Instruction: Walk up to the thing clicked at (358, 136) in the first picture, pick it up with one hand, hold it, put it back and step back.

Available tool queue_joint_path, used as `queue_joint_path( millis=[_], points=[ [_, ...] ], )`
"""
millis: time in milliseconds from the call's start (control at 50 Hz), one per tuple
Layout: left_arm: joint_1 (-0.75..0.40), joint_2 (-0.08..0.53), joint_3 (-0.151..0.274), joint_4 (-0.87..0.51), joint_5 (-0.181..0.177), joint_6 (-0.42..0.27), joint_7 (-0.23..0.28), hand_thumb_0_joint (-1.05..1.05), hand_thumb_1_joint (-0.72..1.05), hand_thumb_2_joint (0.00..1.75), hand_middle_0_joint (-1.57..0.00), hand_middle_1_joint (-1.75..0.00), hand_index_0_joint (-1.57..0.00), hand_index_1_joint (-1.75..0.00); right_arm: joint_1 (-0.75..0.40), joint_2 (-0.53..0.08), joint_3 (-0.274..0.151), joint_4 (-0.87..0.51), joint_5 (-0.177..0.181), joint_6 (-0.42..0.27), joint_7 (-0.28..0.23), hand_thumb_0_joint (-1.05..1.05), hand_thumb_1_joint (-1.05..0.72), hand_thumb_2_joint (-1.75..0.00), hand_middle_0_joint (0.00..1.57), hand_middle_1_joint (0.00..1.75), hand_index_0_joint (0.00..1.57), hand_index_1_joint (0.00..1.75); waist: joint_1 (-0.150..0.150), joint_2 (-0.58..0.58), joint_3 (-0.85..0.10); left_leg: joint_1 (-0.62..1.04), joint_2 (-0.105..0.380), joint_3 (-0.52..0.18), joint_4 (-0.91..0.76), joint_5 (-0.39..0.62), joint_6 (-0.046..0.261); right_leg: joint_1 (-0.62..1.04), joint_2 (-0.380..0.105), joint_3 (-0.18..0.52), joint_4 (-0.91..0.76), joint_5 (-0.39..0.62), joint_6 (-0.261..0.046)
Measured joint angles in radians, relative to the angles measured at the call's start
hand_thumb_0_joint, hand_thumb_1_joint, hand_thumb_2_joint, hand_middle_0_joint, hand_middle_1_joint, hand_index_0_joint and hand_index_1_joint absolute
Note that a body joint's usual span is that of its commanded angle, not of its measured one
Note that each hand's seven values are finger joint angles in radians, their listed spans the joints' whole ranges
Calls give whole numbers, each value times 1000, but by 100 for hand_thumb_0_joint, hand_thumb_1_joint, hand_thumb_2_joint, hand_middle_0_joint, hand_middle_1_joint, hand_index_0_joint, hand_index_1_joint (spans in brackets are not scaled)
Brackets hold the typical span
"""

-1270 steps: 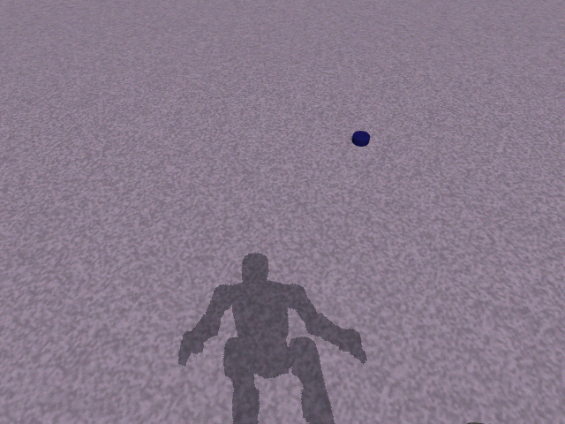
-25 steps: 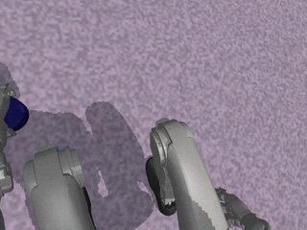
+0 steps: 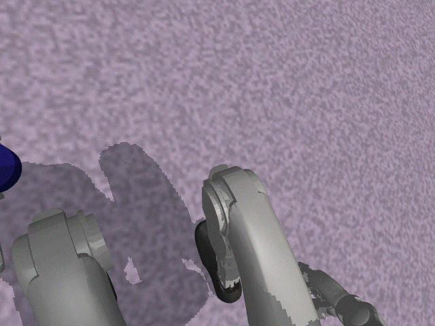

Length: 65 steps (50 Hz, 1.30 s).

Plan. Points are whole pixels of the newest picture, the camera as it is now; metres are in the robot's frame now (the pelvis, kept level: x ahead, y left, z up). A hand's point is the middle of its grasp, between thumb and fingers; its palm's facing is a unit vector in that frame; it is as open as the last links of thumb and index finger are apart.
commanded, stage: rest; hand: left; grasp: from above
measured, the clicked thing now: out of the picture +0.41 +0.31 -0.25
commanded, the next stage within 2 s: open in 0.66 s
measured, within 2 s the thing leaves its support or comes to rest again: rests again in 1.94 s
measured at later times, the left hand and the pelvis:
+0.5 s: hand out of the picture +0.40 +0.32 -0.24, palm faces -0.43 -0.15 -0.89, open 11.6 cm; pelvis +0.00 +0.01 +0.00, yaw -2 degrees
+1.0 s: hand out of the picture +0.40 +0.32 -0.24, palm faces -0.43 -0.15 -0.89, open 11.9 cm; pelvis -0.01 +0.01 +0.00, yaw -2 degrees
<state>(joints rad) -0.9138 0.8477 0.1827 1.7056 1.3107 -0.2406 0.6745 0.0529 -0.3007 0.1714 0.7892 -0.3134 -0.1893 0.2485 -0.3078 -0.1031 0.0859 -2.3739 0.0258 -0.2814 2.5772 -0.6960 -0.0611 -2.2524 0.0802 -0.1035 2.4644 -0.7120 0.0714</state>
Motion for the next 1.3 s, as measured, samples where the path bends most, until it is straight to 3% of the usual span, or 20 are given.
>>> queue_joint_path(
  millis=[300,580,820,1000,1300],
  points=[
    [2,22,4,25,-21,13,23,-1,-20,62,-60,-69,-55,-67,-11,-3,27,-10,-5,-38,29,1,-91,-90,20,30,20,30,-8,-12,21,12,6,-11,6,-10,11,22,7,-10,-14,-1,5],
    [-9,50,-40,45,-26,3,42,-1,-20,62,-58,-70,-54,-68,-12,-21,51,-6,-18,-71,51,1,-91,-90,20,30,20,30,-12,-23,41,18,4,-23,15,-13,19,40,10,-20,-19,-2,7],
    [-16,65,-42,71,-35,12,59,-1,-18,62,-56,-71,-52,-69,-27,-25,78,-23,-17,-90,61,1,-91,-90,20,30,20,30,-21,-32,50,26,6,-32,16,-10,21,50,14,-28,-27,7,9],
    [-10,73,-50,59,-45,12,45,-1,-22,79,-43,-81,-39,-80,-29,-26,88,-26,-16,-100,60,1,-90,-90,20,30,20,30,-22,-41,65,28,6,-35,19,-6,22,54,16,-31,-27,12,9],
    [-3,79,-38,40,-52,24,49,0,-53,103,-12,-97,-9,-100,-30,-38,86,-24,-12,-117,72,1,-90,-89,20,30,20,30,-23,-47,73,33,3,-43,24,-15,22,65,14,-37,-29,5,11]
  ],
)
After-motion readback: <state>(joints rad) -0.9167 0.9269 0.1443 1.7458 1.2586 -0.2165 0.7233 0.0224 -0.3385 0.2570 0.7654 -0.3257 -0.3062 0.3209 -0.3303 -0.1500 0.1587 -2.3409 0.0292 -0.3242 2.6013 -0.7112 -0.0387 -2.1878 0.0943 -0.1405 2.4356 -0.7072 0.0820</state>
